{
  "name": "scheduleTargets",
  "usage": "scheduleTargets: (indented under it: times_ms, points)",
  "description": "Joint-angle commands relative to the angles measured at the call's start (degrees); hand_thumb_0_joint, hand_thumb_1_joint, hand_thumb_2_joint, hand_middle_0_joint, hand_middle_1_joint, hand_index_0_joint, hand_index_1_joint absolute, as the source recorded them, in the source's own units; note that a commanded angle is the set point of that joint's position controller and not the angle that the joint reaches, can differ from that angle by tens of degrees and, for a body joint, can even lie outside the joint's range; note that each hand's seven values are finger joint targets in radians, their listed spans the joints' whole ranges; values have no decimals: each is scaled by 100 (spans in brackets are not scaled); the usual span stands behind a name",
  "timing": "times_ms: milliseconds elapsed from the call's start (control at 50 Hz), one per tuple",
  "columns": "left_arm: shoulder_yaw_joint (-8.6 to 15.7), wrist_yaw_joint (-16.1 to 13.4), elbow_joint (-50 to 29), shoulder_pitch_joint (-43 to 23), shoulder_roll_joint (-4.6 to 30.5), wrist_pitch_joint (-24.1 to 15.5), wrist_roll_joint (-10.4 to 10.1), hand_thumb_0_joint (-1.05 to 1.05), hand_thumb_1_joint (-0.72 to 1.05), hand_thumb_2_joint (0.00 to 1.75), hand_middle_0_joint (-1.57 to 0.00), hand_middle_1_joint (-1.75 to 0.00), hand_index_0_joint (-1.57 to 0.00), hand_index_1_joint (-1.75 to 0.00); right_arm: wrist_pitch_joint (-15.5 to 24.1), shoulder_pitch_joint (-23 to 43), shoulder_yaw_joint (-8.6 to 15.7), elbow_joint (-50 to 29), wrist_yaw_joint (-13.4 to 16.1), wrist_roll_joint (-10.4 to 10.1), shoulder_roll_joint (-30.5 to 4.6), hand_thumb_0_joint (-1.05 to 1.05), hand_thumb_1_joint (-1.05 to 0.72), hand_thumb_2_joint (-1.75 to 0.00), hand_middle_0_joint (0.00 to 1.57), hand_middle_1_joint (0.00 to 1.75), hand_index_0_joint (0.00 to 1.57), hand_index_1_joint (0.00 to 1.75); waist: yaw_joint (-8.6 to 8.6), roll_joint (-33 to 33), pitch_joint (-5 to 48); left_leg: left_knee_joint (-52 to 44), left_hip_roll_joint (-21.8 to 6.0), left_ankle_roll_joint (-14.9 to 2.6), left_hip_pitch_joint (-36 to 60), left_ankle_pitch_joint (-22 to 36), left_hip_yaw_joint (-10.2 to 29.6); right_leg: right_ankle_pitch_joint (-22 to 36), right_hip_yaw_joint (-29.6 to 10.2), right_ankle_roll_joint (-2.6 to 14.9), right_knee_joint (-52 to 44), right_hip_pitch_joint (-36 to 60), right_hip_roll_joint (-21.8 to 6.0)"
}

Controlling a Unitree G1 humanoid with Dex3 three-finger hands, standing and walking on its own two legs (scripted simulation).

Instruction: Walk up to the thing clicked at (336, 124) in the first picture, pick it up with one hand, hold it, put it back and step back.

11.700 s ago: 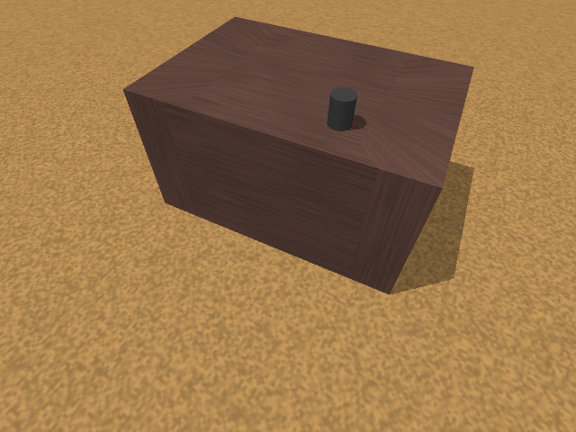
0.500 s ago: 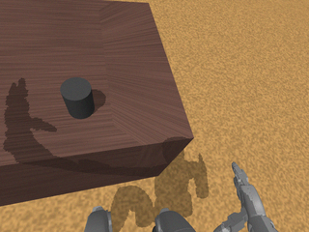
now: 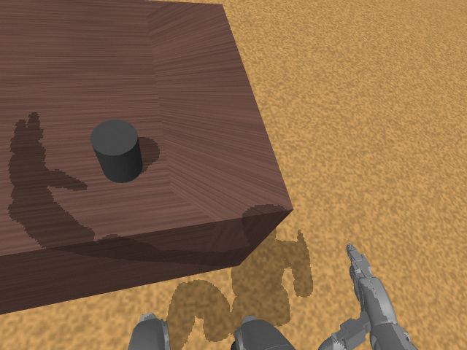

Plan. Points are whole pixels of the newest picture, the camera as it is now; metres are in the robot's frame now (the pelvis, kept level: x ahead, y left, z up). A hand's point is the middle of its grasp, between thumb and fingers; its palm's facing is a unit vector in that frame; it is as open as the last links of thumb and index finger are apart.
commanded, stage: go down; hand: left
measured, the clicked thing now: (119, 152) +0.49 +0.15 -0.05
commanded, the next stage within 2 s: approach in 0.14 s
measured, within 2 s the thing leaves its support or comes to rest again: neither
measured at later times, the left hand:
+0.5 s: hand out of the picture +0.47 +0.31 +0.05, palm faces +0.14 -0.99 +0.03, open 17.7 cm
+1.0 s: hand (94, 129) +0.54 +0.19 -0.04, palm faces +0.13 -0.99 -0.01, open 17.7 cm
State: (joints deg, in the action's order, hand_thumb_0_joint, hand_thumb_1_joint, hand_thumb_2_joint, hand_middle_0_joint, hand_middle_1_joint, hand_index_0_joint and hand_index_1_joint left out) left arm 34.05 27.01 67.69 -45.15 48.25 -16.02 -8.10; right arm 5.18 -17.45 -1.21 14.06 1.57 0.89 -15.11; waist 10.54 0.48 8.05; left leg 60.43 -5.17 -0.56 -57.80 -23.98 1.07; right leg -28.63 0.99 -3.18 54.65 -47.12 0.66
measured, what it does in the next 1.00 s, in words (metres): lowers itself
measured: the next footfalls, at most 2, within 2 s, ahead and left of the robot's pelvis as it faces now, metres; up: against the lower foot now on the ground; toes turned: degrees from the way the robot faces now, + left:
none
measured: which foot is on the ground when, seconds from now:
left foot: down 0.00-1.00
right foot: down 0.00-1.00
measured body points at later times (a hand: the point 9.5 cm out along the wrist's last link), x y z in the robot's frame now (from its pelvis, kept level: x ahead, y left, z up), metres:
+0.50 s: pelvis +0.00 -0.01 -0.01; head +0.13 +0.05 +0.42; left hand +0.46 +0.37 +0.05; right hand +0.18 -0.26 -0.02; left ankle +0.04 +0.11 -0.67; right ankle -0.03 -0.17 -0.67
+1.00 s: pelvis -0.03 -0.01 -0.07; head +0.15 +0.05 +0.34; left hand +0.53 +0.25 -0.03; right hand +0.13 -0.27 -0.04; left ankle +0.04 +0.11 -0.67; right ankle -0.03 -0.17 -0.67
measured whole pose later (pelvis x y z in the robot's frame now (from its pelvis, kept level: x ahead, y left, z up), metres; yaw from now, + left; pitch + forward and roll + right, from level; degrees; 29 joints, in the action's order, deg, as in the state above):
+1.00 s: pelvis -0.03 -0.01 -0.07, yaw -3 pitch +30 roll -7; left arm 27.3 6.1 72.6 -56.2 40.1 -26.4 1.1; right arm 0.0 -20.3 0.1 -6.2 -4.0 6.3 -14.9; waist 19.7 0.1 8.5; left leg 77.2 -6.5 0.1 -80.0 -27.8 3.0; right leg -34.1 1.5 -2.7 73.6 -69.8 2.2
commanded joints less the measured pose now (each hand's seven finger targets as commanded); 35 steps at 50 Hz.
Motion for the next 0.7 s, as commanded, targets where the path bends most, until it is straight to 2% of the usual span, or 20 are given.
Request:
scheduleTargets:
  times_ms: [0,20,60,80,100,160,220,260,280,320,340,360,380,400,440,460,500,580,640,680]
  points:
    - [101,62,-820,-1857,1806,-293,-144,0,-61,0,-4,-1,-6,0,253,-145,466,-927,87,-36,-987,0,51,-6,5,5,5,5,-54,-1309,2438,-615,118,-22,3227,2202,197,1776,202,385,-616,-155,217]
    - [90,76,-913,-1923,1837,-307,-156,0,-61,0,-4,-2,-6,0,257,-76,524,-895,90,-33,-1033,0,51,-5,5,5,5,5,-74,-1424,2437,-632,97,14,3270,2305,230,1766,231,402,-582,-207,221]
    - [192,105,-917,-1993,2049,-324,-161,0,-61,0,-4,-2,-6,0,241,-132,453,-738,66,-19,-1004,0,51,-5,5,5,5,5,-133,-1618,2502,-606,46,58,3361,2519,299,1693,262,422,-538,-336,224]
    - [325,89,-1207,-2218,2318,-381,-144,0,-61,0,-4,-1,-6,0,256,-79,509,-859,63,-26,-1079,0,51,-5,5,5,5,5,-180,-1646,2590,-614,62,65,3384,2434,299,1638,250,430,-526,-295,229]
    - [354,110,-1091,-2190,2315,-384,-155,0,-61,0,-4,-1,-6,0,258,-105,561,-848,70,-23,-1085,0,51,-5,5,5,5,5,-122,-1706,2730,-565,55,65,3497,2567,302,1721,245,428,-511,-285,219]
    - [259,145,-970,-2046,2037,-388,-183,0,-61,0,-4,-2,-6,0,273,-20,582,-961,79,-5,-1107,0,51,-5,5,5,5,5,-105,-1549,2629,-597,79,56,3424,2359,268,1725,233,419,-556,-234,234]
    - [334,129,-1104,-2163,2253,-411,-156,0,-61,1,-7,-5,-5,-6,243,-141,514,-869,69,-14,-1040,0,50,-5,5,5,5,5,-109,-1582,2766,-505,126,-1,3372,2478,238,1890,187,398,-536,-142,199]
    - [170,131,-671,-1882,1916,-375,-131,0,-61,0,-7,-3,-7,-4,266,9,416,-1042,59,-5,-993,0,52,-5,5,5,5,5,-74,-1364,2468,-507,129,-13,3139,2285,224,1824,196,389,-549,-203,216]
    - [113,109,-635,-1907,1820,-389,-129,0,-61,0,-8,-4,-7,-5,277,13,480,-1126,54,-1,-1038,0,52,-5,5,5,5,5,9,-1345,2482,-498,100,-4,3182,2340,254,1810,219,397,-523,-283,223]
    - [23,90,-632,-2010,1582,-442,-154,0,-61,0,-7,-3,-6,-5,274,-16,338,-1151,25,18,-939,0,53,-5,5,5,5,5,56,-1332,2463,-425,93,-13,3147,2392,276,1809,224,395,-472,-434,221]
    - [-31,90,-661,-2067,1503,-478,-174,0,-61,0,-7,-3,-7,-4,289,-10,441,-1204,37,13,-997,0,53,-5,5,5,5,5,93,-1355,2423,-380,110,-34,3088,2282,234,1807,191,380,-468,-465,205]
    - [-158,87,-428,-1971,1233,-486,-189,0,-61,0,-7,-3,-7,-4,318,-28,449,-1390,28,26,-1046,0,54,-5,5,5,5,5,212,-1190,2405,-370,93,-35,3082,2293,253,1843,223,385,-445,-507,219]
    - [-215,68,-500,-1994,1109,-531,-201,0,-61,0,-6,-3,-6,-4,335,20,443,-1396,25,36,-1050,0,54,-5,5,5,5,5,205,-1163,2309,-358,99,-37,3007,2141,240,1776,215,381,-421,-570,223]
    - [-268,36,-593,-2099,1038,-582,-203,0,-61,0,-6,-4,-6,-5,323,-197,458,-1309,10,54,-1046,0,54,-4,5,5,5,5,286,-1277,2309,-304,110,-40,2982,2127,222,1803,199,383,-370,-665,200]
    - [-327,-77,-692,-2233,936,-672,-154,0,-61,0,-6,-4,-6,-4,336,-152,573,-1494,-7,71,-1126,0,55,-4,5,5,5,5,347,-1331,2394,-198,118,-39,2957,2052,218,1767,182,382,-298,-852,186]
    - [-380,-133,-671,-2257,777,-706,-149,0,-61,0,-6,-4,-7,-4,351,-339,624,-1600,-14,84,-1167,0,54,-4,5,5,5,5,453,-1229,2446,-149,109,-43,3012,2003,223,1767,201,373,-256,-953,198]
    - [-470,-274,-792,-2386,534,-804,-121,0,-61,0,-6,-4,-6,-4,357,-391,677,-1733,-37,121,-1204,0,55,-4,5,5,5,5,518,-1374,2541,-54,60,23,3131,2131,291,1736,237,398,-119,-1213,205]
    - [-369,-710,-924,-2597,656,-1027,32,0,-61,1,-6,-5,-6,-5,320,-503,926,-2016,-98,196,-1329,0,55,-4,5,5,5,5,577,-1610,2777,250,62,42,2978,2213,321,1762,213,404,172,-1397,192]
    - [-335,-1046,-764,-2695,579,-1274,222,0,-61,0,-7,-4,-7,-4,272,-493,751,-2207,-208,302,-1109,0,53,-5,5,5,5,5,594,-1694,2785,465,45,43,2607,2201,373,1700,226,418,441,-1564,212]
    - [-316,-1234,-799,-2859,726,-1446,368,0,-61,2,-5,-5,-6,-5,227,-463,716,-2421,-271,367,-1068,0,54,-5,5,5,5,5,603,-1802,3060,645,57,5,2452,2331,378,1797,213,406,610,-1513,222]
